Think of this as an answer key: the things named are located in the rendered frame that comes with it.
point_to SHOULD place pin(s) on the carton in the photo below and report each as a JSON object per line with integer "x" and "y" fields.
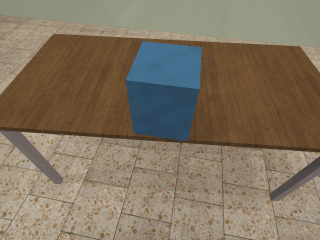
{"x": 163, "y": 85}

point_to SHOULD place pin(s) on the table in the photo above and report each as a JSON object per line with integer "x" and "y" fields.
{"x": 251, "y": 95}

